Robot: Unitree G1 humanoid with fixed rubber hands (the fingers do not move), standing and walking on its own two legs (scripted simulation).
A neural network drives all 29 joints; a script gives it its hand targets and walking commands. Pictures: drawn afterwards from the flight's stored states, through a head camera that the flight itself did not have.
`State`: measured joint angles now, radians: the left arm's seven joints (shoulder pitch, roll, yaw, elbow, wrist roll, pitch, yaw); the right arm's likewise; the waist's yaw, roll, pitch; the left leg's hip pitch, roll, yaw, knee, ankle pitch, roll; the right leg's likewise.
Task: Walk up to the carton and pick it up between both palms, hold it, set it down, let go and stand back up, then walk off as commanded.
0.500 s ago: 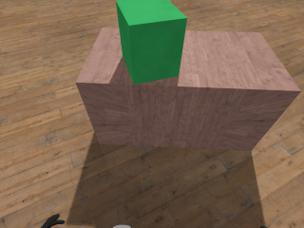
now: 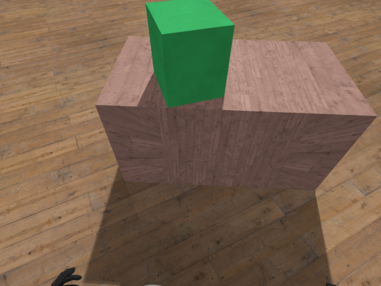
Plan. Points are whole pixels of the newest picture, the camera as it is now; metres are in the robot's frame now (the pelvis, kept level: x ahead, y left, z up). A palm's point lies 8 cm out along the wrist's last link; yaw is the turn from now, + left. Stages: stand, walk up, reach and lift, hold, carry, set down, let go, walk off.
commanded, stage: stand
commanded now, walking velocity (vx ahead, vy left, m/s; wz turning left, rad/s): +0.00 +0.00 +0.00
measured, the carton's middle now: (186, 52) +0.96 +0.04 -0.01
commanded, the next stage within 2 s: none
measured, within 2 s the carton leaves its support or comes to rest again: neither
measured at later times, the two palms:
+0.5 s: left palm out of the picture +0.11 +0.30 -0.10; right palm out of the picture +0.09 -0.31 -0.10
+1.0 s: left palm out of the picture +0.11 +0.30 -0.10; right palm out of the picture +0.09 -0.31 -0.10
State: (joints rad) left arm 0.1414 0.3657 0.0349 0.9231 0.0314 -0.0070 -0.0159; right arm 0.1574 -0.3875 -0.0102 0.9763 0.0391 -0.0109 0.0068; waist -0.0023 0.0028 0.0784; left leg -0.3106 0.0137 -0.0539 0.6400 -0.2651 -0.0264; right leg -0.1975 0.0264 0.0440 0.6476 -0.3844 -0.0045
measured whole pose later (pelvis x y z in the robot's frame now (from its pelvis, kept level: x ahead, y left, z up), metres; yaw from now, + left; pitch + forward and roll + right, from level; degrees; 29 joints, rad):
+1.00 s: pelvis +0.00 +0.00 +0.01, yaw +0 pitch -4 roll +0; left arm 0.14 0.37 0.03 0.93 0.03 0.00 -0.02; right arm 0.15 -0.39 -0.01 0.99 0.04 -0.01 0.01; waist 0.00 0.00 0.08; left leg -0.28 0.01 -0.05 0.59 -0.25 -0.03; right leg -0.16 0.02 0.04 0.59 -0.36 0.00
